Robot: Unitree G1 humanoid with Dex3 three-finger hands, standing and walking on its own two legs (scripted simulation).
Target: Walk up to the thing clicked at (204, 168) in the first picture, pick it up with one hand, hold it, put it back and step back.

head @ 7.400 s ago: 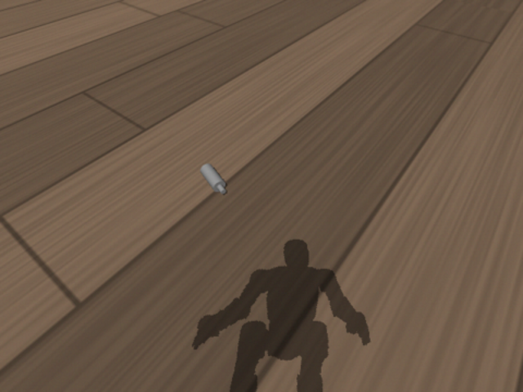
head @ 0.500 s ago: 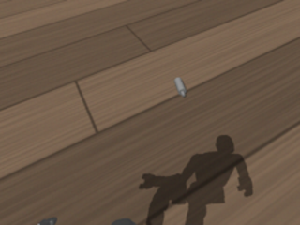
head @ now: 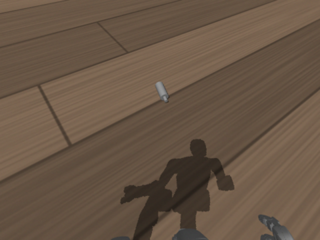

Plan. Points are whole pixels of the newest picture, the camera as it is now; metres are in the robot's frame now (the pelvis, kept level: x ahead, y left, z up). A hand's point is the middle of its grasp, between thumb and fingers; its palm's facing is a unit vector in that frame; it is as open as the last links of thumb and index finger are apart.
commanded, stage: walk up
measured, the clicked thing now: (162, 92) +1.26 -0.06 -0.73
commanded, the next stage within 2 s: stand in 0.92 s
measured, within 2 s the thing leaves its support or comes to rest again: neither
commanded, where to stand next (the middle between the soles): +0.03 +0.00 m, yaw -5 degrees
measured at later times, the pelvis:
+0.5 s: pelvis -0.03 -0.01 +0.00, yaw -6 degrees
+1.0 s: pelvis -0.01 +0.01 +0.01, yaw -7 degrees
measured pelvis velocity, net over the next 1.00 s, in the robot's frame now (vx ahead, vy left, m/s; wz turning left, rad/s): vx -0.01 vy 0.01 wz -0.11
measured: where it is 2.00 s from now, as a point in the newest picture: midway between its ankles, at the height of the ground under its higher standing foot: outside the picture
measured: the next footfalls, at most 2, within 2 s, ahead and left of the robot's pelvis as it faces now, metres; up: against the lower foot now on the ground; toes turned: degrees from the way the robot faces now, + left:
right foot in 0.14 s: +0.03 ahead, -0.14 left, +0.00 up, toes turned -2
left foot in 0.42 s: +0.03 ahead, +0.15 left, +0.00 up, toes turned -4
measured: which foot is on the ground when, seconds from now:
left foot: down 0.00-0.18, up 0.20-0.40, down 0.42-1.00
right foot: up 0.00-0.12, down 0.14-1.00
